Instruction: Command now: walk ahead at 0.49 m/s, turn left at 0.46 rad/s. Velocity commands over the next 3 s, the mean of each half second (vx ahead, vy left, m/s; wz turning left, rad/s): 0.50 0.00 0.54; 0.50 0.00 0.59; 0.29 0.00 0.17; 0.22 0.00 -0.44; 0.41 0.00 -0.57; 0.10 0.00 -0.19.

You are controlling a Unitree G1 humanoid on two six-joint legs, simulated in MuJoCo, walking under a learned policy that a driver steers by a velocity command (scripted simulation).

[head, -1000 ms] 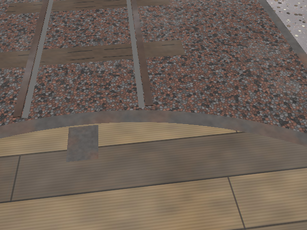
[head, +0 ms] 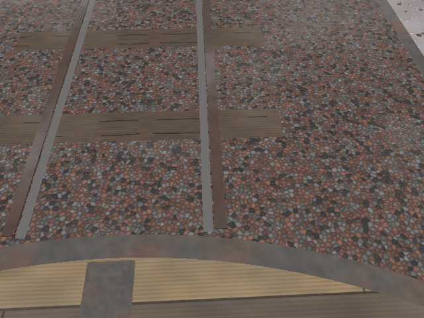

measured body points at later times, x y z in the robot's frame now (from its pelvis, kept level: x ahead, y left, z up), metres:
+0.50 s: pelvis +0.26 -0.05 +0.00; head +0.28 -0.05 +0.45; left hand +0.22 +0.24 -0.11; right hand +0.48 -0.26 -0.10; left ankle +0.29 +0.13 -0.66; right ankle +0.26 -0.15 -0.74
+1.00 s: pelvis +0.47 +0.12 +0.00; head +0.49 +0.15 +0.45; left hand +0.47 +0.44 -0.10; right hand +0.71 -0.06 -0.10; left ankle +0.45 +0.18 -0.74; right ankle +0.64 -0.01 -0.66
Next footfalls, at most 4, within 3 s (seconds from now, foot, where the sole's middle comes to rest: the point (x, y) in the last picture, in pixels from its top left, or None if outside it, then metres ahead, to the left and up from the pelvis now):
0.24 right None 0.30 -0.15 -0.78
0.76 left None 0.48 0.20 -0.78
1.26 right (154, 229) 0.82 0.21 -0.78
1.68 left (104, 276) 0.65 0.36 -0.78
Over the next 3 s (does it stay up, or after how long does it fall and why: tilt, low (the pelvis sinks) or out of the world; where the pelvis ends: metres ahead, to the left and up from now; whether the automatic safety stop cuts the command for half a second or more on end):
stays up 1.09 0.26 -0.01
